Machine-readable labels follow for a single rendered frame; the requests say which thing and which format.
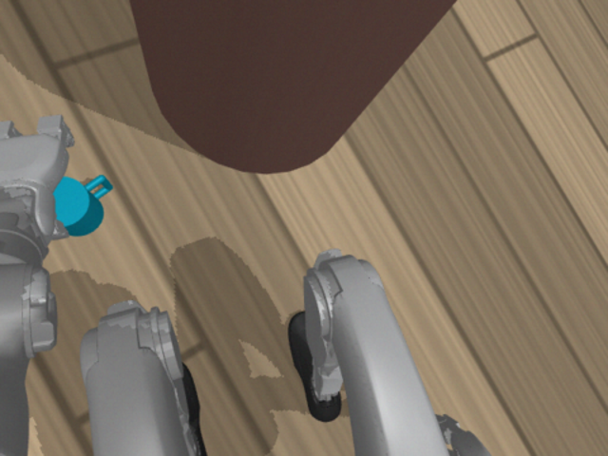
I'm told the right robot foot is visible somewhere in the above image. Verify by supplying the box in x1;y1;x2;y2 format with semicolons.
288;312;341;422

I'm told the left robot arm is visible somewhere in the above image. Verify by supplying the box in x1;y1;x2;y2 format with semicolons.
0;180;57;456

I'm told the right robot hand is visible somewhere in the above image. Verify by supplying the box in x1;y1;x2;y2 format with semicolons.
435;414;491;456

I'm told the left robot foot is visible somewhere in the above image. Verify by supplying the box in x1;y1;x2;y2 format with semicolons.
182;362;207;456

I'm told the left robot hand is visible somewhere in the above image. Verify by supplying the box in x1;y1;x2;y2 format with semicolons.
0;115;75;240

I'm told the mug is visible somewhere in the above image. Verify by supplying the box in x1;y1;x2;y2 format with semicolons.
53;175;113;237

